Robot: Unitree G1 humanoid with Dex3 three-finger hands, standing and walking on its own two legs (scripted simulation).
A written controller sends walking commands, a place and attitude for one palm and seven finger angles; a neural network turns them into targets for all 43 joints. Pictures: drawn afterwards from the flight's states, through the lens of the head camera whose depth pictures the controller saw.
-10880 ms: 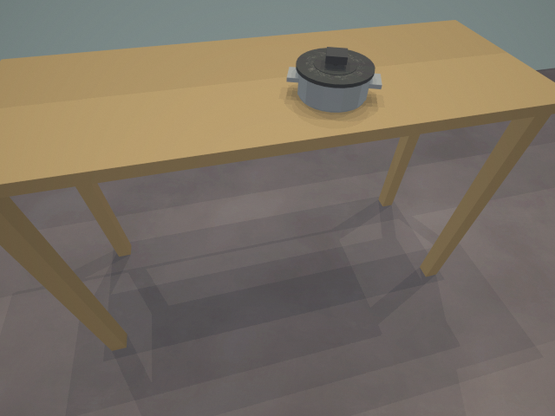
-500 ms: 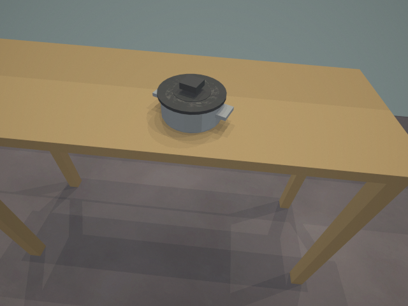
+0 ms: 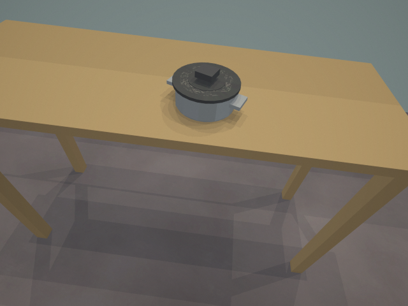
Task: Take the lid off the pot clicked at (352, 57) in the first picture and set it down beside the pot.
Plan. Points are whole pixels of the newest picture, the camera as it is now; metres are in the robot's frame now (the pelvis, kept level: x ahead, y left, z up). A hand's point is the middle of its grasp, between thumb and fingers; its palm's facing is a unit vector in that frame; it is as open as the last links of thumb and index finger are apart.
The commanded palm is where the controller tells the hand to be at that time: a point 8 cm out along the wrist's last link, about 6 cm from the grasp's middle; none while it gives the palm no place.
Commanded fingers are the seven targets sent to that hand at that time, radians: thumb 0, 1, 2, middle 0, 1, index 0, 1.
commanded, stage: look again from close up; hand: left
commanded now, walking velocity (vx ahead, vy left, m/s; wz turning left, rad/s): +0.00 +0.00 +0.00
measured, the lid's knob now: (207, 72) +0.60 +0.04 +0.16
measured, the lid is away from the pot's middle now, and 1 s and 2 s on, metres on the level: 0.00 0.00 0.00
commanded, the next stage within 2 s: shuffle to correct the standing spot in 0.32 s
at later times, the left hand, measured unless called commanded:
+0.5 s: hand out of the picture -0.02 +0.15 -0.18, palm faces +0.03 -0.99 -0.15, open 7.3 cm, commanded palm none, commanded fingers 0.00 0.90 0.90 -0.20 -0.30 -0.20 -0.30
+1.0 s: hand out of the picture +0.07 +0.12 -0.18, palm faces +0.03 -0.98 -0.17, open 7.3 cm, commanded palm none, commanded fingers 0.00 0.90 0.90 -0.20 -0.30 -0.20 -0.30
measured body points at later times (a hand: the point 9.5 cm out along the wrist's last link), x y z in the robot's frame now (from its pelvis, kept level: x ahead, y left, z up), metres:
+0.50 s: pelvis -0.01 -0.01 +0.00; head +0.00 +0.01 +0.45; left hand -0.02 +0.21 -0.17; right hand +0.01 -0.24 -0.15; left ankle +0.06 +0.07 -0.74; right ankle -0.01 -0.15 -0.74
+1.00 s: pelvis +0.07 -0.05 -0.01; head +0.10 -0.05 +0.44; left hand +0.07 +0.17 -0.16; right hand +0.05 -0.27 -0.16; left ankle +0.06 +0.07 -0.74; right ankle +0.04 -0.14 -0.74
